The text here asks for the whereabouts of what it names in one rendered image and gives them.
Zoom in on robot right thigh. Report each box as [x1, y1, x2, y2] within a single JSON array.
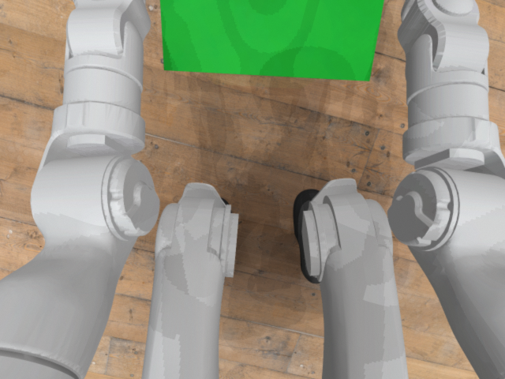
[[301, 193, 409, 379]]

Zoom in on robot left upper arm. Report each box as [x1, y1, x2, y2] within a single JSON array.
[[0, 155, 160, 379]]

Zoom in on robot right upper arm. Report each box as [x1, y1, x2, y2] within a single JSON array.
[[387, 167, 505, 379]]

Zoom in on robot right shin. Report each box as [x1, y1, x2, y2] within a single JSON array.
[[311, 178, 393, 277]]

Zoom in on left robot forearm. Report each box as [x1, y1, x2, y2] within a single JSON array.
[[31, 0, 151, 220]]

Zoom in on carton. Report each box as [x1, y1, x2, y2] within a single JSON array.
[[160, 0, 384, 81]]

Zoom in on right robot forearm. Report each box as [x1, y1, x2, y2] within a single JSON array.
[[397, 0, 505, 179]]

